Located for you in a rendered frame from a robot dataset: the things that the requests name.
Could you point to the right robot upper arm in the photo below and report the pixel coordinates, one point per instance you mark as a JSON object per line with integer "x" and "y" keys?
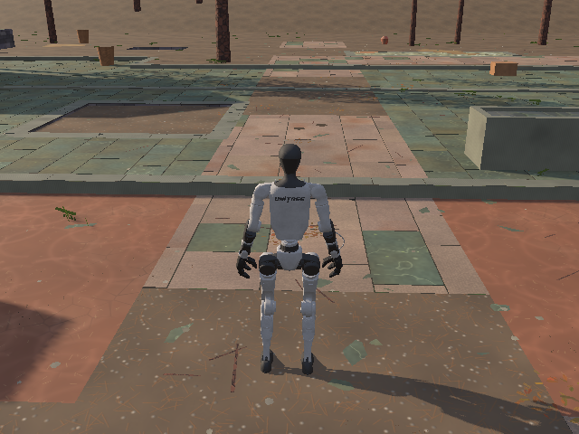
{"x": 318, "y": 192}

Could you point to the robot left forearm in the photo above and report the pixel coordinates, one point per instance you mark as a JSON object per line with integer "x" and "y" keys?
{"x": 247, "y": 241}

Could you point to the right robot hand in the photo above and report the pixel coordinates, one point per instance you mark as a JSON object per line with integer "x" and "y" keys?
{"x": 337, "y": 262}

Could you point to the robot right forearm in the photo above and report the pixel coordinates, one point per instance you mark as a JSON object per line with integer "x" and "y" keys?
{"x": 331, "y": 242}

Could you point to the robot left shin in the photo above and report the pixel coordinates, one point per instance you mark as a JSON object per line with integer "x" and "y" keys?
{"x": 266, "y": 332}

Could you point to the left robot upper arm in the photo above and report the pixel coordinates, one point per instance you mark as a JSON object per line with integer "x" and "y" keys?
{"x": 261, "y": 192}

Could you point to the left robot hand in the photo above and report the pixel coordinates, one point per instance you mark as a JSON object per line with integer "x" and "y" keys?
{"x": 241, "y": 265}

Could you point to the robot left foot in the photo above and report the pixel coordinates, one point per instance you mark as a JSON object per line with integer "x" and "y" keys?
{"x": 266, "y": 365}

